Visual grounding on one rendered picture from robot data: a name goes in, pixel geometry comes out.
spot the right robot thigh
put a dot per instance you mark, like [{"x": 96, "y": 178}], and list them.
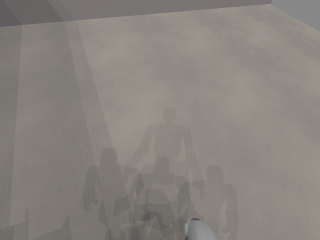
[{"x": 197, "y": 230}]

